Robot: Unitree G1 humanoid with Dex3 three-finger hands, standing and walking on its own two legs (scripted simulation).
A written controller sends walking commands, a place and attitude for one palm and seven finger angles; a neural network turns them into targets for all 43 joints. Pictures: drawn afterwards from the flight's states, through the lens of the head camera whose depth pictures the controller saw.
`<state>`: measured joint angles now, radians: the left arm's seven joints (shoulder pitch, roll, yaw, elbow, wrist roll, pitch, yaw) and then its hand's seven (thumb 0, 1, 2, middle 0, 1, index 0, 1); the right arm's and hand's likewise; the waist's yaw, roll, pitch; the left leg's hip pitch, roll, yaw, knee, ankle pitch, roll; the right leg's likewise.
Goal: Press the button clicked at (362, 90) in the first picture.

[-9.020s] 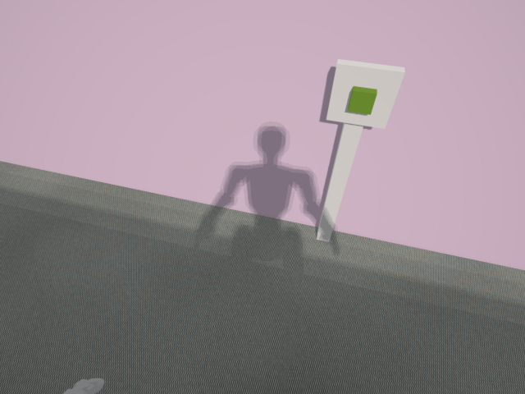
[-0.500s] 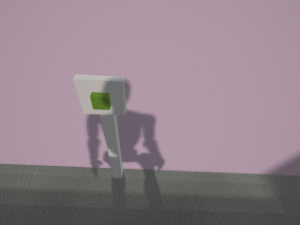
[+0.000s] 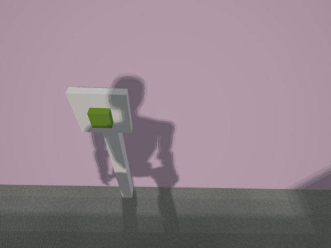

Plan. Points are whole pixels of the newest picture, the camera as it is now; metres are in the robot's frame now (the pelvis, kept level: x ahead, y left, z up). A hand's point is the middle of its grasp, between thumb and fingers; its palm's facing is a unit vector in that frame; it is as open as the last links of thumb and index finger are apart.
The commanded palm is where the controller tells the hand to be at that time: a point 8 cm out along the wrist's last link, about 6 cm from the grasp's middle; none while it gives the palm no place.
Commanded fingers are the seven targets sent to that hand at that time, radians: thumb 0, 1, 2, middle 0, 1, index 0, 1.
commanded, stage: come to a stop and stand still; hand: left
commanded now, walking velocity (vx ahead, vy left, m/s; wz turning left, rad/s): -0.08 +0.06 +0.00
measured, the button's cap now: (101, 117) +0.49 +0.24 +0.00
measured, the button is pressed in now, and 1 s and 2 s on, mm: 0 0 0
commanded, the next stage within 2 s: look again from close up in 1.38 s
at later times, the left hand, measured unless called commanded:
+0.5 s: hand out of the picture -0.02 +0.20 -0.16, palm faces +0.00 -0.97 -0.26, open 7.4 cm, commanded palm none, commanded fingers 0.00 0.90 0.90 -0.20 -0.30 -0.20 -0.30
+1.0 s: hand out of the picture -0.01 +0.15 -0.17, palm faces -0.01 -0.98 -0.18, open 7.3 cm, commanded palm none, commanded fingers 0.00 0.90 0.90 -0.20 -0.30 -0.20 -0.30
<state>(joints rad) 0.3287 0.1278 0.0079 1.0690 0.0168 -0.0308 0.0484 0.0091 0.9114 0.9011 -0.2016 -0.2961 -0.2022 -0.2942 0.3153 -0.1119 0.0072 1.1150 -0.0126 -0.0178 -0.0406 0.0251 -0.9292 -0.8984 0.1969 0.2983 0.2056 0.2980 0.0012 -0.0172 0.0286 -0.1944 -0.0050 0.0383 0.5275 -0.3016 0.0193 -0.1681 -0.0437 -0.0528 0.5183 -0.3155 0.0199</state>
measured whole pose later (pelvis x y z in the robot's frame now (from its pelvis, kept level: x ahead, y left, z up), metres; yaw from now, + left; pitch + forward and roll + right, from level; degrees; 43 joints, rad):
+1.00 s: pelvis -0.01 -0.02 +0.00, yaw -1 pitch -1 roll +0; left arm 0.27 0.15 -0.02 1.11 0.01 -0.02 0.03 0.01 0.92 0.90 -0.20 -0.30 -0.20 -0.29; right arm 0.27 -0.15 0.02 1.11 -0.01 -0.01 -0.02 0.01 -0.92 -0.90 0.20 0.30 0.20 0.30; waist 0.01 -0.01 0.05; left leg -0.20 0.02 0.05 0.47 -0.25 -0.01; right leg -0.20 -0.01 -0.03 0.49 -0.28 -0.01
